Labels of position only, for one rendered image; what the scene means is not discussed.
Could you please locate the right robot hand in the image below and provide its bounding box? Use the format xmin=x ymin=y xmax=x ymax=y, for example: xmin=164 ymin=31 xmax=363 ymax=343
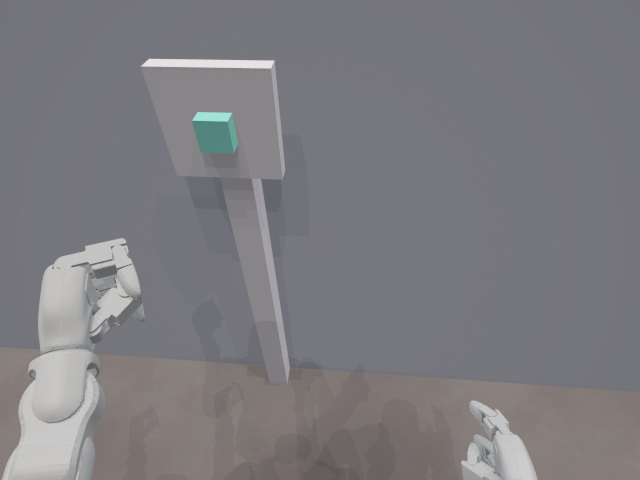
xmin=461 ymin=400 xmax=538 ymax=480

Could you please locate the button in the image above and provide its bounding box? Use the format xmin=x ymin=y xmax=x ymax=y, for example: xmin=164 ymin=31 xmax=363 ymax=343
xmin=192 ymin=112 xmax=238 ymax=153

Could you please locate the panel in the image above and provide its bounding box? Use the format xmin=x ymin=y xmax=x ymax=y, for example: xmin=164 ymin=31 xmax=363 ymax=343
xmin=141 ymin=59 xmax=290 ymax=385

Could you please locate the left robot forearm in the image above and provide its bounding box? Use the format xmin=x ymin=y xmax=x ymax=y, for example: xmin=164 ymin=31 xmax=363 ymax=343
xmin=2 ymin=349 xmax=105 ymax=480

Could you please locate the left robot hand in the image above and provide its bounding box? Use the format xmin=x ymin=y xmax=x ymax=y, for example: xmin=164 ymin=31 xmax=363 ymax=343
xmin=38 ymin=238 xmax=145 ymax=355

